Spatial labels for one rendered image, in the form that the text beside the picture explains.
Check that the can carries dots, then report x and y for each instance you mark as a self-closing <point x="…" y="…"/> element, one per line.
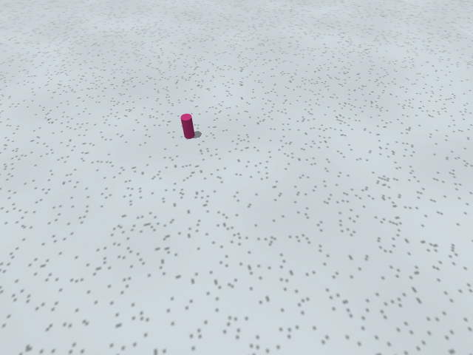
<point x="188" y="128"/>

